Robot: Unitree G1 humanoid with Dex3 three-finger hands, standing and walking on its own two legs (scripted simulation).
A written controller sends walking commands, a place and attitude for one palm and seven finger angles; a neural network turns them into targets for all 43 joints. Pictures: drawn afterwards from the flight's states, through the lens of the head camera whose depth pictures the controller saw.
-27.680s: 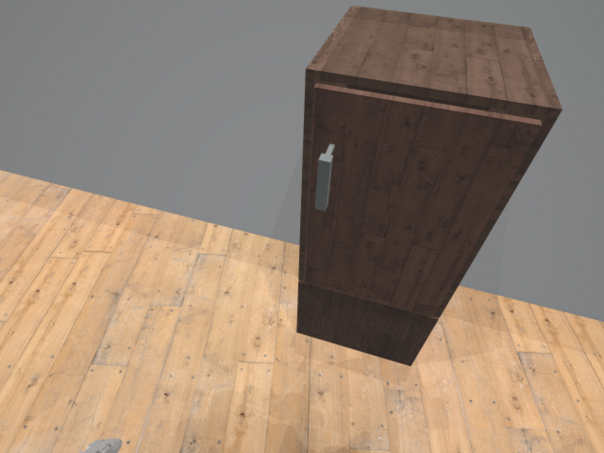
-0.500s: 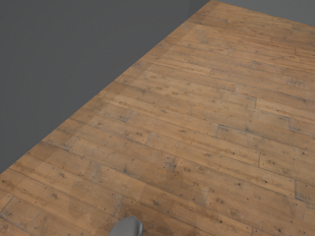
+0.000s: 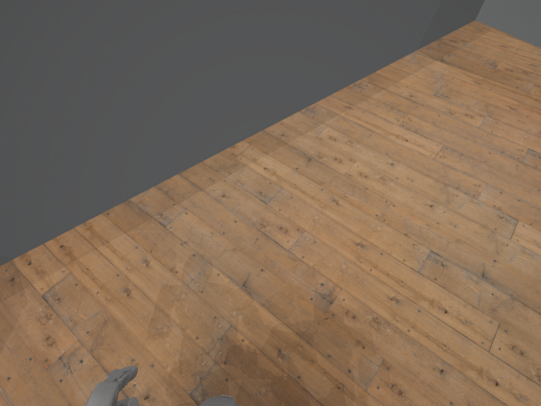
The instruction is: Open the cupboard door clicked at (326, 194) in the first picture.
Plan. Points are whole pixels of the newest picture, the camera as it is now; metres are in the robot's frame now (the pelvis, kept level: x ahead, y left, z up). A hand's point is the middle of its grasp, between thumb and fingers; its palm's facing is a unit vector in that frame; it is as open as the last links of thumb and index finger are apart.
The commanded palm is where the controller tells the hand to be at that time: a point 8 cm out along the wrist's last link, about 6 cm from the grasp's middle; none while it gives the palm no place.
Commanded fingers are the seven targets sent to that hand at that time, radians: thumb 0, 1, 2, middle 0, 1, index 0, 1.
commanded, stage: turn to face it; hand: left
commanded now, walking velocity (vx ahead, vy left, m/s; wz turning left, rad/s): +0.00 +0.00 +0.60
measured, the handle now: out of the picture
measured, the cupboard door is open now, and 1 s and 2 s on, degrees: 48 48 48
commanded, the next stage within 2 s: none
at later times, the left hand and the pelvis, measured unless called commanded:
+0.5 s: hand out of the picture +0.02 +0.22 -0.16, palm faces +0.34 -0.91 -0.25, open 7.4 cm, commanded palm none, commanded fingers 0.00 0.90 0.90 -0.20 -0.30 -0.20 -0.30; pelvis +0.02 -0.01 +0.01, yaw +19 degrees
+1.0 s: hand out of the picture -0.02 +0.17 -0.18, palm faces +0.62 -0.76 -0.20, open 7.4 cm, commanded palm none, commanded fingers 0.00 0.90 0.90 -0.20 -0.30 -0.20 -0.30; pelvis +0.05 -0.02 +0.00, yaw +38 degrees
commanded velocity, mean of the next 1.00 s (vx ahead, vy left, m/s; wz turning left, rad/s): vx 0.00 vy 0.00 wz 0.60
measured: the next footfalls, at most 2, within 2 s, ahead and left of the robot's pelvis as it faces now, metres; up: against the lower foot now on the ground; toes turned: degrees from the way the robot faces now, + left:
left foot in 0.34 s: +0.04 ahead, +0.13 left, +0.00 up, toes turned +19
right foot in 0.64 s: +0.13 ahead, -0.13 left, +0.00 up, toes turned +21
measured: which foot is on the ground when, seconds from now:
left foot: down 0.00-0.00, up 0.02-0.32, down 0.34-0.64, up 0.66-0.96, down 0.98-1.00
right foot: down 0.00-0.34, up 0.36-0.62, down 0.64-0.98, up 1.00-1.00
